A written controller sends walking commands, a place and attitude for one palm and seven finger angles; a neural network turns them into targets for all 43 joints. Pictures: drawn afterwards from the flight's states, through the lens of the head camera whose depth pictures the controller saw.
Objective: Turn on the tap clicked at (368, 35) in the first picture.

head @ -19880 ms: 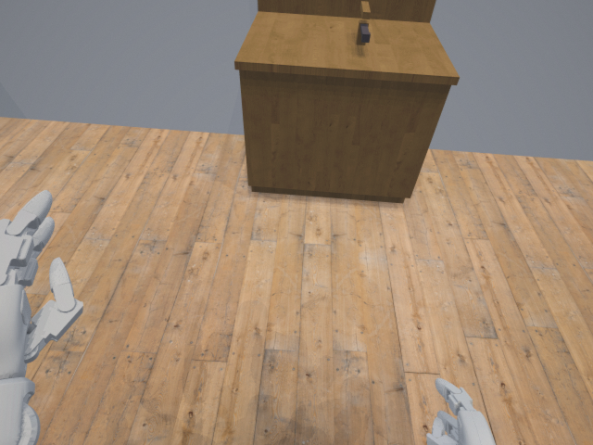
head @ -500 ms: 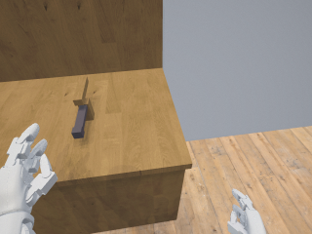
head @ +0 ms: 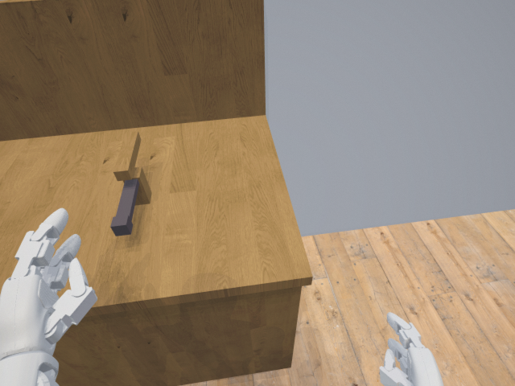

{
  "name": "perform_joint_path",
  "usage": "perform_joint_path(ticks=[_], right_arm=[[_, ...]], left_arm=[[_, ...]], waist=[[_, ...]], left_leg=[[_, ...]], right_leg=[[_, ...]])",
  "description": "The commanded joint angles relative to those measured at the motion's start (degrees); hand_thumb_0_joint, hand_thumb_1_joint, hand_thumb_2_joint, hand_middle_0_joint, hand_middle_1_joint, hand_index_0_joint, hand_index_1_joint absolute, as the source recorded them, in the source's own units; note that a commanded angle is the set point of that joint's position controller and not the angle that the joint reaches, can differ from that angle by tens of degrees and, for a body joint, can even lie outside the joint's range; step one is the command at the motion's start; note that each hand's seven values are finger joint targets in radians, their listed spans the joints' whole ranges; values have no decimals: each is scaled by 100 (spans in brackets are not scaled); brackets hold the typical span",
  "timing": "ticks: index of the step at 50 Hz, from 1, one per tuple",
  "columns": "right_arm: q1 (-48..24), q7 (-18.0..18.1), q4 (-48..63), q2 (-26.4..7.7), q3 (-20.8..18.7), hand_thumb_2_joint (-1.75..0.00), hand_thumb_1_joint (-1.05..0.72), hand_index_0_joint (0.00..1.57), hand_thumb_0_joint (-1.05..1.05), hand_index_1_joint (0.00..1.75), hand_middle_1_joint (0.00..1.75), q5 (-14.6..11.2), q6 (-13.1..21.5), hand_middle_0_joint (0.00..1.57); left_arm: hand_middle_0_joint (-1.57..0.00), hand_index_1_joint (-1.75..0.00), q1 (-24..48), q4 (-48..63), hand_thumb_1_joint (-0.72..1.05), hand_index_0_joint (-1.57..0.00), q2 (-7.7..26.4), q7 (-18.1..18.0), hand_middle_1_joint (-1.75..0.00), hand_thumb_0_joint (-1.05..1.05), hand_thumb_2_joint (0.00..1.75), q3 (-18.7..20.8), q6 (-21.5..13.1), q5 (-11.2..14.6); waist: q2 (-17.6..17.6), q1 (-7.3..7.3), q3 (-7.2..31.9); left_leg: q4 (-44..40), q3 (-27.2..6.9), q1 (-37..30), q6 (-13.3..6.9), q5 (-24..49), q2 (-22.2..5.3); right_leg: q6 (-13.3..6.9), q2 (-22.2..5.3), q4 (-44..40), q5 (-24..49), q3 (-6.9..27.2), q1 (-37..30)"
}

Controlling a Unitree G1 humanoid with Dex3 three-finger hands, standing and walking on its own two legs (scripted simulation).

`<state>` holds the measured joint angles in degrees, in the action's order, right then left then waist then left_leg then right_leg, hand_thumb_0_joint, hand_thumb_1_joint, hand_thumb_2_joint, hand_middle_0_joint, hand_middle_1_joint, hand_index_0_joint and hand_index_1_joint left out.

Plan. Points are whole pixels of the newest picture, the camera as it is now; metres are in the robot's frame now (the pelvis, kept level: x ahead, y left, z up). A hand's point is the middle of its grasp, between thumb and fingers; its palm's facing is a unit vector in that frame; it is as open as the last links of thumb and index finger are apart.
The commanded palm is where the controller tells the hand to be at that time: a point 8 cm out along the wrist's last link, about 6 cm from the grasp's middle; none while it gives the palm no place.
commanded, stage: reach beside the lever's end, fingers flat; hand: left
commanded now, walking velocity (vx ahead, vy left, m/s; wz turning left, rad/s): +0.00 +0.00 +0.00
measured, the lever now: (122, 225) +0.37 +0.31 +0.04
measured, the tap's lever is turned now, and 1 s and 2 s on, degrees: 0 0 0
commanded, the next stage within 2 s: none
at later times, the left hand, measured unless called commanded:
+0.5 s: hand (90, 277) +0.22 +0.26 +0.11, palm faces +0.44 -0.89 -0.14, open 7.4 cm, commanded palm +0.17 +0.30 +0.11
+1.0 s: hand (101, 259) +0.26 +0.28 +0.08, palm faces +0.45 -0.89 -0.11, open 7.6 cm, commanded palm +0.22 +0.32 +0.08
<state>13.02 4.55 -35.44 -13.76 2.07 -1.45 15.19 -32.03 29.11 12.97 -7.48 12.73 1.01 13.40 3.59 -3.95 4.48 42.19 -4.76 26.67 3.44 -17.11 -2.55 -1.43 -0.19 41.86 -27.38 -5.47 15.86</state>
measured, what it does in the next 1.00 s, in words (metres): stands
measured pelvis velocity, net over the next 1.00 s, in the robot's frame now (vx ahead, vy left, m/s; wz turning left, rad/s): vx -0.02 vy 0.02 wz -0.02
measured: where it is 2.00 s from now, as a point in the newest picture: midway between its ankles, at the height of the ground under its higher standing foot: outside the picture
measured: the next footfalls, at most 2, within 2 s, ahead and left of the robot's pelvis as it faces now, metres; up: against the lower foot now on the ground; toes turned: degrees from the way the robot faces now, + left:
none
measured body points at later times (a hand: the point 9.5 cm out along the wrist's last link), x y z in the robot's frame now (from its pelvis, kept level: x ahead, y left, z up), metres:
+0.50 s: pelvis +0.00 +0.00 +0.00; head +0.00 -0.01 +0.45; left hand +0.19 +0.30 +0.12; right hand +0.17 -0.23 -0.08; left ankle +0.05 +0.16 -0.71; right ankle -0.05 -0.10 -0.71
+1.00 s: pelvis -0.02 +0.02 -0.01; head +0.01 +0.01 +0.44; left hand +0.23 +0.32 +0.09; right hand +0.15 -0.22 -0.10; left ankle +0.05 +0.16 -0.71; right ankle -0.05 -0.10 -0.71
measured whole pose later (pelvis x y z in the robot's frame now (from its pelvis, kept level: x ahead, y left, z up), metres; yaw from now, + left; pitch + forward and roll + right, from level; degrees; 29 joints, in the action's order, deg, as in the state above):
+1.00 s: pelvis -0.02 +0.02 -0.01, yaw -1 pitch +5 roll -2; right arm 10.9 3.2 -38.5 -13.2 1.0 -0.5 10.6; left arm -8.5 -2.6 13.4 -8.6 17.1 -9.8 10.3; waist 2.7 -0.8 2.8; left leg 45.2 -3.7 33.5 2.3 -16.7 -2.6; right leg -0.1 -0.3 44.3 -26.3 -4.2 22.8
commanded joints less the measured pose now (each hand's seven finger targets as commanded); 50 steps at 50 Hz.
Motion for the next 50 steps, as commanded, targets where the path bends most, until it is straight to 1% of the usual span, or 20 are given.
perform_joint_path(ticks=[1,2,5,6,8,11,14,21,23,26,28,31,32,35,36,40,41,42,46,50], right_arm=[[-690,57,866,-597,-247,-90,-90,20,0,30,30,0,326,20],[-697,51,901,-570,-231,-90,-90,20,0,30,30,-9,297,20],[-666,45,867,-590,-256,-90,-90,20,0,30,30,-1,274,20],[-680,52,829,-579,-258,-90,-90,20,0,30,30,9,267,20],[-659,43,815,-576,-263,-90,-90,20,0,30,30,5,276,20],[-675,54,730,-591,-281,-90,-90,20,0,30,30,14,267,20],[-721,52,725,-591,-273,-90,-90,20,0,30,30,6,248,20],[-674,60,596,-627,-328,-90,-90,20,0,30,30,19,157,20],[-672,16,646,-601,-327,-90,-90,20,0,30,30,25,156,20],[-662,10,564,-639,-356,-90,-90,20,0,30,30,27,111,20],[-714,-2,588,-637,-348,-90,-90,20,0,30,30,11,128,20],[-697,1,508,-671,-372,-90,-90,20,0,30,30,29,125,20],[-692,-11,545,-659,-357,-90,-90,20,0,30,30,34,119,20],[-738,-18,518,-685,-355,-90,-90,20,0,30,30,41,108,20],[-698,-12,469,-687,-368,-90,-90,20,0,30,30,47,81,20],[-726,-52,533,-699,-380,-90,-90,20,0,30,30,59,17,20],[-687,-50,481,-712,-378,-90,-90,20,0,30,30,65,-27,20],[-727,-54,515,-697,-364,-90,-90,20,0,30,30,44,-51,20],[-694,-61,488,-724,-386,-90,-90,20,0,30,30,74,-127,20],[-668,-86,506,-732,-384,-90,-90,20,0,30,30,82,-201,20]], left_arm=[[-20,-30,236,871,90,-20,940,-51,-30,0,90,778,-412,-3],[-20,-30,353,900,90,-20,740,-28,-30,0,90,587,-442,0],[-20,-30,579,772,90,-20,865,-18,-30,0,90,712,-572,-2],[-20,-30,636,799,90,-20,947,-33,-30,0,90,764,-611,-53],[-20,-30,722,570,90,-20,879,-34,-30,0,90,762,-715,-23],[-20,-30,942,380,90,-20,1035,-1,-30,0,90,884,-822,-40],[-20,-30,1221,163,90,-20,886,66,-30,0,90,753,-872,-1],[-20,-29,1435,-408,90,-20,1234,73,-29,0,90,1198,-921,9],[-19,-28,1398,-459,90,-19,996,92,-28,0,90,1006,-998,6],[-19,-28,1494,-724,90,-19,1166,95,-28,0,90,1166,-1086,-4],[-19,-27,1854,-755,90,-19,1016,99,-27,0,90,974,-1186,-5],[-19,-26,2056,-912,90,-19,1192,44,-26,0,90,1097,-1294,-81],[-19,-26,2113,-956,90,-19,1023,46,-26,0,90,936,-1314,-90],[-18,-25,2536,-1102,90,-18,1038,41,-25,0,90,846,-1409,-132],[-18,-25,2501,-1211,90,-18,1197,-1,-25,0,90,1023,-1404,-168],[-18,-24,2581,-1430,90,-18,1063,-38,-24,0,90,900,-1454,-206],[-18,-24,2634,-1555,90,-18,1199,-77,-24,0,90,1011,-1419,-247],[-18,-24,2854,-1605,90,-18,1073,-87,-24,0,90,896,-1417,-232],[-18,-22,3141,-1856,90,-18,1232,-170,-22,0,90,989,-1480,-336],[-17,-21,3436,-2119,90,-17,1141,-156,-21,0,90,902,-1555,-331]], waist=[[-318,-37,225],[-318,28,265],[-308,60,334],[-109,37,324],[-346,83,280],[-173,90,313],[-150,136,357],[-140,87,548],[-119,111,617],[-119,123,475],[-99,212,419],[-38,220,496],[-47,238,536],[44,306,566],[49,258,602],[80,255,798],[61,244,784],[11,309,714],[90,279,820],[6,340,904]], left_leg=[[-318,309,-965,-456,1008,289],[-320,329,-984,-458,1017,304],[-283,322,-988,-454,1076,299],[-289,327,-1022,-449,1091,301],[-279,299,-941,-445,978,297],[-271,314,-943,-448,943,311],[-287,317,-936,-443,915,320],[-300,346,-903,-429,1020,321],[-292,345,-932,-421,1096,317],[-293,340,-841,-427,1025,313],[-305,321,-818,-421,839,303],[-313,291,-816,-424,768,299],[-320,283,-788,-423,711,317],[-304,262,-792,-424,547,301],[-321,246,-777,-417,549,292],[-286,244,-789,-408,627,281],[-307,226,-750,-407,583,287],[-311,223,-709,-405,490,279],[-284,207,-692,-403,468,268],[-209,224,-631,-403,505,263]], right_leg=[[95,-29,-978,2161,128,709],[103,-48,-947,2184,125,734],[108,-30,-915,2254,145,738],[89,-18,-925,2230,147,735],[105,-6,-917,2113,140,801],[92,-1,-946,2073,191,788],[97,-8,-919,2068,201,809],[92,15,-926,2215,230,651],[94,17,-848,2312,194,659],[88,50,-865,2214,186,744],[91,50,-860,1945,192,880],[72,77,-832,1767,191,934],[74,64,-795,1698,177,944],[66,80,-777,1465,184,1093],[51,100,-771,1458,176,1042],[45,108,-664,1527,158,1047],[41,122,-669,1484,148,1040],[50,114,-669,1394,142,1115],[30,146,-608,1337,153,1149],[40,153,-533,1405,149,1215]])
